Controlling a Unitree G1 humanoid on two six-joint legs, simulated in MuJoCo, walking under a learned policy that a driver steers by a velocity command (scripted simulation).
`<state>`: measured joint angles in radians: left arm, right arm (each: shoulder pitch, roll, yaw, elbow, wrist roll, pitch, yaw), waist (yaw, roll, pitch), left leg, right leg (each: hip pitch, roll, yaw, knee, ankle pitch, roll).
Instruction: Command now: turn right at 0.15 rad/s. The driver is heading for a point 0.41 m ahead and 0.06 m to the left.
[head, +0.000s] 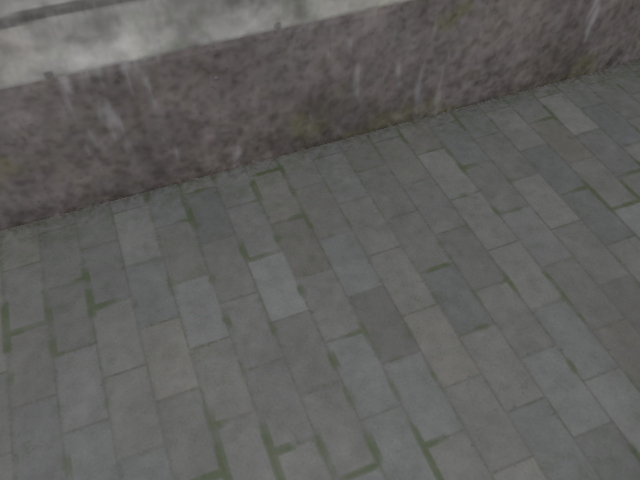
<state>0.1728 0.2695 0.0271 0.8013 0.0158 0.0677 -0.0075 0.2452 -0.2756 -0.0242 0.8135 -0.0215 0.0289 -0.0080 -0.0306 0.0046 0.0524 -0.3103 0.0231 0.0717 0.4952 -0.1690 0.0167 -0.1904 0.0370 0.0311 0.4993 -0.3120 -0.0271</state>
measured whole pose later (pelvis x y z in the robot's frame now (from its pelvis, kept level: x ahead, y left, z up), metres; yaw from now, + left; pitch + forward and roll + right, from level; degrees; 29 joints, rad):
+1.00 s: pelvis +0.00 -0.01 +0.01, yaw +0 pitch +0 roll +1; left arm 0.31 0.20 0.01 1.08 0.03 -0.02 0.00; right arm 0.37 -0.21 -0.04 1.11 -0.01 0.01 -0.02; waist -0.01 0.01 -0.03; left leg -0.16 -0.01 -0.04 0.44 -0.32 0.03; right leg -0.23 0.03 -0.03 0.56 -0.39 -0.07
